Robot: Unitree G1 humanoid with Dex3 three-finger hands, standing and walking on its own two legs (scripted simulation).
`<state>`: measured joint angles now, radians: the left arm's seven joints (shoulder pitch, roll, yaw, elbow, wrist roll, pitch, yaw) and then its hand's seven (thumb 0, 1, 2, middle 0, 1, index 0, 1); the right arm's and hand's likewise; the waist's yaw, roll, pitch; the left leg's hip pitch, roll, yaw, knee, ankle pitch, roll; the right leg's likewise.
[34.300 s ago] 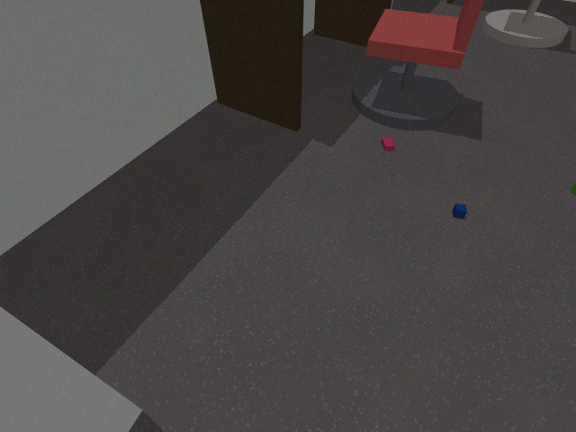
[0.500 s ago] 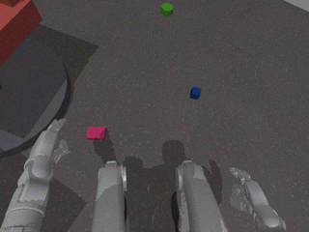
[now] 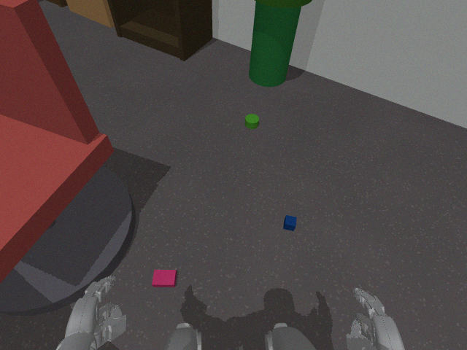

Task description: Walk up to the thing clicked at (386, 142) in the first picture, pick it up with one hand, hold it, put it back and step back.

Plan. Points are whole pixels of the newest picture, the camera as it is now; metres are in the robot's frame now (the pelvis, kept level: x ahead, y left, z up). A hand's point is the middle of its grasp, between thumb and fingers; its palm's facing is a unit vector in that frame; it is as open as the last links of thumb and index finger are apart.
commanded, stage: home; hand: left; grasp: from above
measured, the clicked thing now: (164, 278) +0.46 +0.23 -0.66
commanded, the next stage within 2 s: none
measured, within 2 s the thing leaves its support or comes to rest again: neither
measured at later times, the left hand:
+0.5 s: hand (113, 341) +0.17 +0.18 -0.01, palm faces +0.08 -0.98 -0.20, open 7.4 cm
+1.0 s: hand (117, 335) +0.18 +0.18 +0.00, palm faces +0.07 -0.98 -0.20, open 7.4 cm
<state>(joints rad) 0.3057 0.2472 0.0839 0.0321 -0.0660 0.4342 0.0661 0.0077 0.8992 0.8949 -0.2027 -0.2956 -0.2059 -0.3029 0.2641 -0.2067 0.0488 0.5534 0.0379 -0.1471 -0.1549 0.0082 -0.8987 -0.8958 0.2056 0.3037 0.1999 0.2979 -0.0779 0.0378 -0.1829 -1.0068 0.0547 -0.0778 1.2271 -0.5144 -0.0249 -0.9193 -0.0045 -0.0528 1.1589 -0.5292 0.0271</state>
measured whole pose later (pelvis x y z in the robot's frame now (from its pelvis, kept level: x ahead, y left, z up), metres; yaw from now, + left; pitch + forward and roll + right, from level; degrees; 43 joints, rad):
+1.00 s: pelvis +0.02 -0.01 +0.04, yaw +1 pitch +9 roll -3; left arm 0.49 0.22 0.03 -0.13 -0.05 0.46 0.02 0.01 0.90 0.89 -0.20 -0.29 -0.20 -0.30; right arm 0.29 -0.22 0.03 0.55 0.01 -0.26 -0.19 0.01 -0.90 -0.90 0.21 0.30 0.20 0.30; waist -0.04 0.04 -0.15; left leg -0.71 0.05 -0.06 1.00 -0.46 -0.03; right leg -0.63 -0.01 -0.05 0.94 -0.48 0.02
